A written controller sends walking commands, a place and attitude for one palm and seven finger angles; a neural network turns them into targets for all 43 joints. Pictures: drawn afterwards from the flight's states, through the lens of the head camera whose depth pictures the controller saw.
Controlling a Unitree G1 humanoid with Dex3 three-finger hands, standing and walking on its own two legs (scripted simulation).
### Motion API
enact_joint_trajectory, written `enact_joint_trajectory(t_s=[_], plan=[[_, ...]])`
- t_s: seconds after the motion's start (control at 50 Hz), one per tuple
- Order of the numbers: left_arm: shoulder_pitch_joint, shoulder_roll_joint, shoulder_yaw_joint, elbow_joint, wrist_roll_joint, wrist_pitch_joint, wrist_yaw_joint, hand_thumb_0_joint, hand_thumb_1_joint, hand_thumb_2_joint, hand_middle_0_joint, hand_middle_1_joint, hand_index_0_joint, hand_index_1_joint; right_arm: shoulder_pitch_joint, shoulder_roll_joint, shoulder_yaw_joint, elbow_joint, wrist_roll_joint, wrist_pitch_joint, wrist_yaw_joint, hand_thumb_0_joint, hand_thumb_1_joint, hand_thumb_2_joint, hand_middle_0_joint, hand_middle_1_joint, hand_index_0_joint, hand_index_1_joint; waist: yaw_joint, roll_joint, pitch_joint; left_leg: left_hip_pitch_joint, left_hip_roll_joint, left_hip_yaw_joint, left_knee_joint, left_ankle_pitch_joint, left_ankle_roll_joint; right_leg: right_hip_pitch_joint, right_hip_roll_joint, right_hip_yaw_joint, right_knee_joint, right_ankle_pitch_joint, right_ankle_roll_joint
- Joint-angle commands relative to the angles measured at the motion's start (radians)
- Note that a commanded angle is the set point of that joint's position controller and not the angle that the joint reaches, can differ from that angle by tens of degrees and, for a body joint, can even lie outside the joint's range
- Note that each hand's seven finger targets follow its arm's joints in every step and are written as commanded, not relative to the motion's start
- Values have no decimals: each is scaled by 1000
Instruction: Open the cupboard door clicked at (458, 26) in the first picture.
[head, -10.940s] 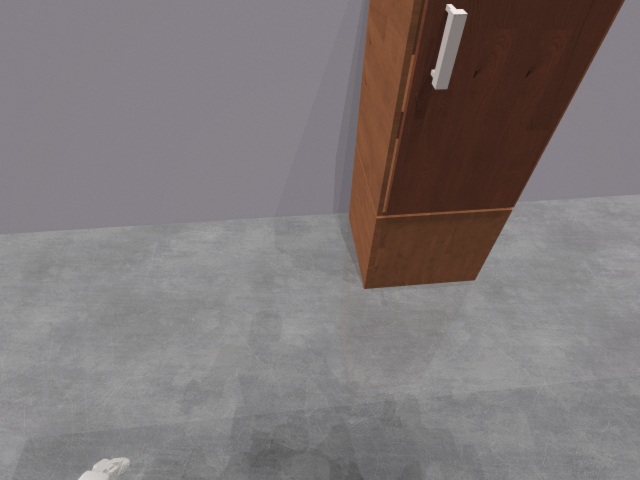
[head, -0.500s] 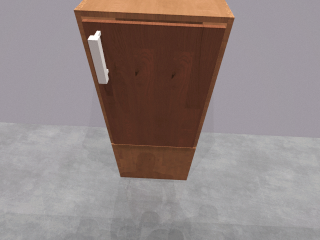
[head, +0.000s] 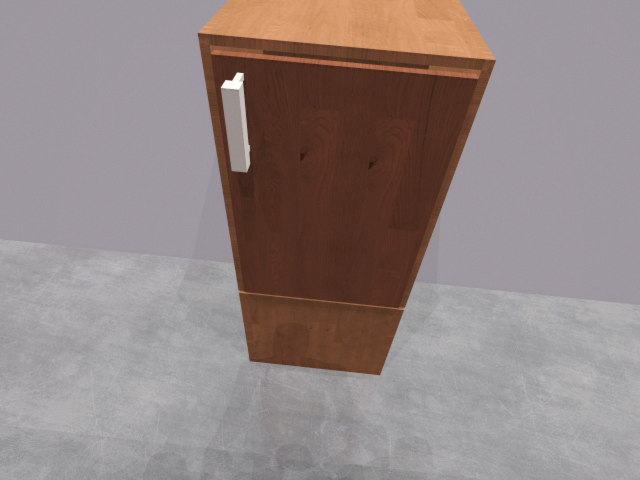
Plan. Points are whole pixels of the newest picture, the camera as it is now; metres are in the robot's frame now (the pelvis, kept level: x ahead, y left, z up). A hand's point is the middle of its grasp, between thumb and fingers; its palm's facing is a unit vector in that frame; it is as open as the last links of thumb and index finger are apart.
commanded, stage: shuffle to correct the standing spot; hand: left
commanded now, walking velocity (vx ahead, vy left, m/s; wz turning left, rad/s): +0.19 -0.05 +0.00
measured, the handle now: (240, 122) +0.60 +0.18 +0.16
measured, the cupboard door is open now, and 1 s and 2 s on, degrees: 0 0 0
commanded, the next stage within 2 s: come to a stop and stand still in 0.10 s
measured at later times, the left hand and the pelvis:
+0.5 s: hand out of the picture +0.00 +0.14 -0.18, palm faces +0.04 -0.99 -0.14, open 7.4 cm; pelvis +0.03 -0.01 +0.00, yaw +0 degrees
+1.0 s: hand out of the picture +0.00 +0.19 -0.17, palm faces +0.02 -0.98 -0.22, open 7.4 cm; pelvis +0.01 +0.00 +0.00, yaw +0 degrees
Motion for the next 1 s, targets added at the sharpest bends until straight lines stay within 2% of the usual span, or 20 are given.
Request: enact_joint_trajectory(t_s=[0.0,0.08,0.14,0.18,0.22,0.24,0.26,0.3,0.34,0.36,0.4,0.44,0.48,0.56,0.62,0.66,0.74,0.82,0.86,0.98], plan=[[121,66,15,-12,-2,-4,-2,0,900,900,-200,-300,-200,-300,24,-118,-31,-47,-2,-8,-5,0,-900,-900,200,300,200,300,3,11,122,-59,74,-123,-155,-420,10,-131,-26,72,-138,-263,-75],[115,80,22,-5,-10,-16,-5,0,900,900,-200,-300,-200,-300,49,-83,-24,-40,1,-23,-3,0,-900,-900,200,300,200,300,-9,-46,130,-42,36,-61,-36,-301,6,-158,-70,129,-172,-274,-105],[114,73,25,-3,-9,-17,-4,0,900,900,-200,-300,-200,-300,77,-79,-26,-32,2,-29,-2,0,-900,-900,200,300,200,300,-20,-37,145,-34,40,-59,-20,-308,10,-183,-65,117,-149,-296,-109],[124,54,24,2,-9,-20,-5,0,900,900,-200,-300,-200,-300,100,-88,-30,-21,2,-36,-4,0,-900,-900,200,300,200,300,-23,15,147,-17,68,-100,-63,-333,22,-197,-38,85,-91,-266,-102],[141,19,20,9,-6,-20,-3,0,900,900,-200,-300,-200,-300,122,-102,-31,-7,3,-38,-10,0,-900,-900,200,300,200,300,-17,107,142,-16,123,-186,-157,-339,44,-183,8,20,-7,-183,-82],[154,3,15,16,-6,-21,-1,0,900,900,-200,-300,-200,-300,126,-106,-31,0,7,-41,-14,0,-900,-900,200,300,200,300,-7,144,128,-8,156,-231,-197,-292,64,-158,24,-17,38,-101,-71],[165,-14,11,25,-5,-24,2,0,900,900,-200,-300,-200,-300,122,-107,-29,4,10,-44,-19,0,-900,-900,200,300,200,300,2,145,112,1,172,-248,-205,-221,79,-135,26,-20,39,-56,-65],[187,-24,6,48,-9,-32,9,0,900,900,-200,-300,-200,-300,102,-79,-19,11,14,-48,-25,0,-900,-900,200,300,200,300,21,67,88,-8,142,-179,-129,-23,67,-56,-5,23,-46,58,-61],[173,-1,4,62,-14,-39,17,0,900,900,-200,-300,-200,-300,96,-44,-10,20,18,-55,-29,0,-900,-900,200,300,200,300,9,-38,66,26,86,-74,-33,250,22,-12,-52,65,-80,337,-59],[157,14,4,56,-16,-40,20,0,900,900,-200,-300,-200,-300,99,-53,-11,27,20,-56,-32,0,-900,-900,200,300,200,300,0,-40,38,66,84,-60,-27,300,12,-6,-61,61,-74,419,-51],[134,24,10,41,-17,-36,25,0,900,900,-200,-300,-200,-300,100,-57,-17,37,21,-51,-35,0,-900,-900,200,300,200,300,-3,-7,-5,113,88,-56,-17,354,10,8,-67,62,-59,457,-48],[119,34,16,23,-15,-28,30,0,900,900,-200,-300,-200,-300,93,-55,-22,33,22,-43,-35,0,-900,-900,200,300,200,300,-1,-4,0,104,88,-54,-7,367,9,11,-70,67,-42,466,-51],[108,34,22,10,-15,-19,32,0,900,900,-200,-300,-200,-300,79,-51,-26,21,20,-32,-32,0,-900,-900,200,300,200,300,2,-7,5,81,80,-46,0,302,4,6,-82,78,-40,436,-58],[60,47,29,-16,-11,-9,29,0,900,900,-200,-300,-200,-300,48,-48,-32,-5,14,-17,-23,0,-900,-900,200,300,200,300,-2,-47,33,46,59,-36,1,127,-8,-37,-107,106,-74,276,-75],[15,45,26,-33,-10,0,21,0,900,900,-200,-300,-200,-300,37,-63,-34,-13,10,-11,-18,0,-900,-900,200,300,200,300,-11,8,83,45,70,-73,-54,15,-2,-116,-70,93,-92,50,-69],[14,41,26,-35,-8,3,17,0,900,900,-200,-300,-200,-300,28,-83,-35,-21,8,-12,-16,0,-900,-900,200,300,200,300,-5,42,104,12,85,-113,-103,-69,10,-115,-42,77,-97,-30,-61],[24,45,24,-33,-5,3,10,0,900,900,-200,-300,-200,-300,19,-116,-40,-31,5,-15,-14,0,-900,-900,200,300,200,300,2,70,76,8,106,-165,-187,-187,20,-82,-20,52,-82,-26,-57],[27,61,24,-27,-6,-5,5,0,900,900,-200,-300,-200,-300,6,-138,-41,-32,5,-18,-11,0,-900,-900,200,300,200,300,1,51,63,22,103,-162,-208,-221,16,-77,-24,61,-105,-17,-59],[26,68,23,-23,-6,-10,4,0,900,900,-200,-300,-200,-300,5,-142,-41,-29,6,-21,-11,0,-900,-900,200,300,200,300,1,25,58,40,100,-153,-202,-192,15,-79,-29,68,-121,-8,-60],[26,84,17,1,-8,-18,1,0,900,900,-200,-300,-200,-300,10,-145,-35,-1,9,-22,-10,0,-900,-900,200,300,200,300,-7,9,71,72,94,-133,-202,-165,7,-100,-38,83,-159,-23,-60]])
